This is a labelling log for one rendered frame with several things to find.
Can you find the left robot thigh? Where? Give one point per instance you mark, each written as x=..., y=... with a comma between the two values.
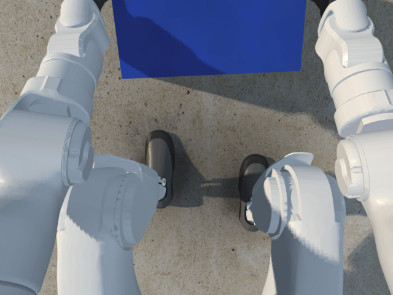
x=105, y=215

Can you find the carton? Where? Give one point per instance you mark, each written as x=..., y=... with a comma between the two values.
x=169, y=38

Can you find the robot right forearm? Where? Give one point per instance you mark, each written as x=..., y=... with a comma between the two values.
x=359, y=78

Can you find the right robot hand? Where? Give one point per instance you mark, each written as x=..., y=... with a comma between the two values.
x=322, y=5

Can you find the robot left upper arm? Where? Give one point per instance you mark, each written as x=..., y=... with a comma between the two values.
x=41, y=156

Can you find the robot left forearm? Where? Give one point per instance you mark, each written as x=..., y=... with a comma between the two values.
x=69, y=72

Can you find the robot right foot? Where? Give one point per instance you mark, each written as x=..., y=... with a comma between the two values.
x=251, y=169

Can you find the robot right upper arm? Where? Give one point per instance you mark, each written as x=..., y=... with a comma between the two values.
x=364, y=171

